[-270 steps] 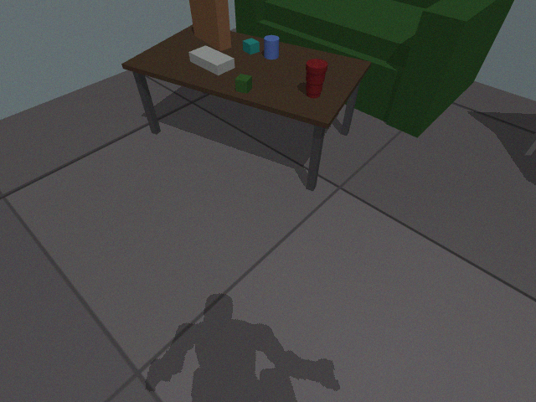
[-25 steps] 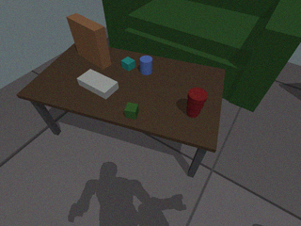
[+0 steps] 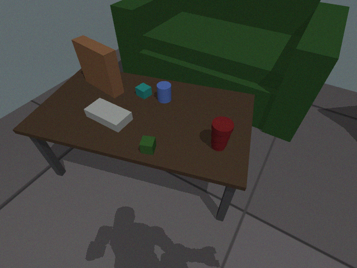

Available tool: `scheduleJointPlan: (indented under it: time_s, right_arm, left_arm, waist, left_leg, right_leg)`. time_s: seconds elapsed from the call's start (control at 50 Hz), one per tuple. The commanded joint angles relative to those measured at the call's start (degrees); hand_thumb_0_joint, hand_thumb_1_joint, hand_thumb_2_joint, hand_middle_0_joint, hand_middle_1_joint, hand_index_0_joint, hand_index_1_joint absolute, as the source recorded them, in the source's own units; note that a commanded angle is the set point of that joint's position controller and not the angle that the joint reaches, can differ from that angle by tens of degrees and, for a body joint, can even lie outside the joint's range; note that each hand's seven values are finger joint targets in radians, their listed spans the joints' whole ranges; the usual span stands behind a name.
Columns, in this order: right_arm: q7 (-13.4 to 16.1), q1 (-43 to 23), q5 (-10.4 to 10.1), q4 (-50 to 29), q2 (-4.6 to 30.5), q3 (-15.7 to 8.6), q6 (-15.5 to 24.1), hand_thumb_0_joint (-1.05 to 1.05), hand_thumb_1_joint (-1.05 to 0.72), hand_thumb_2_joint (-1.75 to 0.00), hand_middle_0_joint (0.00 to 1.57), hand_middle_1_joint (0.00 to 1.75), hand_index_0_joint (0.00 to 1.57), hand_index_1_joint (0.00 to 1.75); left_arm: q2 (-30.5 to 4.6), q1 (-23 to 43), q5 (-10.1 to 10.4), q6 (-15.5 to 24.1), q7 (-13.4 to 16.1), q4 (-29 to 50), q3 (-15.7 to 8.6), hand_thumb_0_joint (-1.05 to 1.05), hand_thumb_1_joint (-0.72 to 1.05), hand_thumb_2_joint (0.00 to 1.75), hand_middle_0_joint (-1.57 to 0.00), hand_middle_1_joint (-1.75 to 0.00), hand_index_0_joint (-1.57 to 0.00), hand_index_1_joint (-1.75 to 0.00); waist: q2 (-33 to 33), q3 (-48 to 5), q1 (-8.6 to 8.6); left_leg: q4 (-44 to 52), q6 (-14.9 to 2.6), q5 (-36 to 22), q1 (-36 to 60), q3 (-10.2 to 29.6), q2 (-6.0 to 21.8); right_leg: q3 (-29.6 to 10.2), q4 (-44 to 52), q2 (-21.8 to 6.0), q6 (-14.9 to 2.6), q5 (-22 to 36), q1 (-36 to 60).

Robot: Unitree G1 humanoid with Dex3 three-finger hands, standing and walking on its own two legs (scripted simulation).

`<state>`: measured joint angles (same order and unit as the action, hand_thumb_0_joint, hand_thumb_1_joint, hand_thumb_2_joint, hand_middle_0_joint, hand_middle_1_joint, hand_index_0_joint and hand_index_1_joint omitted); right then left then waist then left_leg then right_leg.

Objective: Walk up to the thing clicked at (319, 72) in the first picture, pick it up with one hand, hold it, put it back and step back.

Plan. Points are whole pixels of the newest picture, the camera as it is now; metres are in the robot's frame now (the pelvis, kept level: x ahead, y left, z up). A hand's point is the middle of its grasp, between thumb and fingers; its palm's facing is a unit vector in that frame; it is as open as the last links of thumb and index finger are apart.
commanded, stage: walk up
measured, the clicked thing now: (220, 135) +0.72 -0.19 -0.25
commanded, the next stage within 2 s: stand in 0.68 s
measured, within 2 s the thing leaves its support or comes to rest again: neither
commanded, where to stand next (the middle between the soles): +0.07 -0.01 m, yaw +3 degrees
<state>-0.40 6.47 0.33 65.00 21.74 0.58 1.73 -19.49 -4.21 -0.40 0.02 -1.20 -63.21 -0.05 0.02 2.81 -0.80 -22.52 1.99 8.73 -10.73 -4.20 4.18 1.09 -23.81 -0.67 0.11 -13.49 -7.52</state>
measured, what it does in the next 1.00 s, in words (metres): stands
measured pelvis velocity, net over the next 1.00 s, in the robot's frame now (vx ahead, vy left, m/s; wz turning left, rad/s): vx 0.02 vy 0.02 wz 0.00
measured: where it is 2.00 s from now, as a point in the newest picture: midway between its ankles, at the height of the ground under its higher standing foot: outside the picture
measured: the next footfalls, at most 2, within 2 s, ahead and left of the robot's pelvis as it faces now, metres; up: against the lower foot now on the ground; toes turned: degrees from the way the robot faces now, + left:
none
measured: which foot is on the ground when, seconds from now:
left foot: down 0.00-1.00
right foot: down 0.00-1.00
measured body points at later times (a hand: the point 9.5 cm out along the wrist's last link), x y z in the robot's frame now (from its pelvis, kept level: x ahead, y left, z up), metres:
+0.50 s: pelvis +0.01 +0.01 +0.00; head +0.02 +0.02 +0.45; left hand +0.09 +0.32 -0.13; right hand +0.09 -0.29 -0.13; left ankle +0.04 +0.14 -0.74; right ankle +0.00 -0.12 -0.74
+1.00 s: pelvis +0.02 +0.02 +0.01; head +0.03 +0.02 +0.46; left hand +0.10 +0.32 -0.13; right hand +0.11 -0.28 -0.13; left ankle +0.04 +0.14 -0.74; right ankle +0.00 -0.12 -0.74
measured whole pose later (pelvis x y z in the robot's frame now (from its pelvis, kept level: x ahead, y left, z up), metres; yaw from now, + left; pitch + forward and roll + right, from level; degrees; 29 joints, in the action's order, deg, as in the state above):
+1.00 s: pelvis +0.02 +0.02 +0.01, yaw +0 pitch -2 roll +0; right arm -0.6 3.8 0.4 66.3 19.9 0.0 0.7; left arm -20.2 -5.5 -0.9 0.6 -0.2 -65.8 -0.2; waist 0.0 2.7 -0.2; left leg -18.5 0.9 8.6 -7.8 -4.7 2.7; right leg 0.9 -17.1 -2.0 1.7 -11.8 -3.4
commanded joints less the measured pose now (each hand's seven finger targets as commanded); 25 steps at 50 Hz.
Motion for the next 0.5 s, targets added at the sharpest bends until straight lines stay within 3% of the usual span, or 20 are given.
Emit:
scheduleJointPlan:
  time_s: [0.0,0.08,0.2,0.3,0.48]
  right_arm:
    - [0.87,-3.32,0.16,-2.98,11.1,-2.42,1.57,0.0,-0.9,-0.9,0.2,0.3,0.2,0.3]
    - [1.04,-2.95,0.2,-2.62,11.27,-2.5,1.53,0.0,-0.9,-0.9,0.2,0.3,0.2,0.3]
    - [1.0,-3.16,0.36,-2.29,11.26,-2.67,1.22,0.0,-0.9,-0.9,0.2,0.3,0.2,0.3]
    - [1.01,-3.06,0.19,-2.29,11.18,-2.73,1.45,0.0,-0.9,-0.9,0.2,0.3,0.2,0.3]
    - [1.1,-3.86,0.2,-2.09,10.9,-3.08,1.2,0.0,-0.9,-0.9,0.2,0.3,0.2,0.3]
  left_arm:
    - [-13.14,2.62,0.28,1.06,0.74,2.58,-3.19,0.0,0.9,0.9,-0.2,-0.3,-0.2,-0.3]
    - [-12.68,2.73,0.38,0.86,0.73,2.19,-3.22,0.0,0.9,0.9,-0.2,-0.3,-0.2,-0.3]
    - [-12.36,3.14,0.15,0.66,0.64,1.55,-2.92,0.0,0.9,0.9,-0.2,-0.3,-0.2,-0.3]
    - [-12.14,2.12,0.15,0.82,0.69,1.1,-2.87,0.0,0.9,0.9,-0.2,-0.3,-0.2,-0.3]
    - [-11.69,1.76,0.21,0.55,0.92,0.53,-2.64,0.0,0.9,0.9,-0.2,-0.3,-0.2,-0.3]
  waist:
    - [-0.69,-4.73,0.79]
    - [0.06,-4.4,0.69]
    - [0.11,-2.66,0.18]
    - [-0.23,-5.33,0.39]
    - [0.02,-4.04,0.37]
  left_leg:
    - [4.15,-2.66,-4.2,3.86,4.93,4.28]
    - [4.71,-2.66,-4.28,3.84,4.95,4.48]
    - [6.48,-2.62,2.55,3.09,5.71,4.26]
    - [5.49,-2.92,-4.49,5.46,5.3,4.85]
    - [6.44,-2.72,-6.06,5.24,5.53,4.99]
  right_leg:
    - [-6.36,7.03,-6.77,-2.16,7.03,-1.24]
    - [-6.01,7.32,-6.55,-2.09,6.69,-1.01]
    - [-6.12,8.59,-6.34,-1.93,2.36,-2.69]
    - [-5.68,8.14,-6.41,-1.58,7.42,-0.9]
    - [-4.93,8.3,-6.32,-1.12,8.22,-0.92]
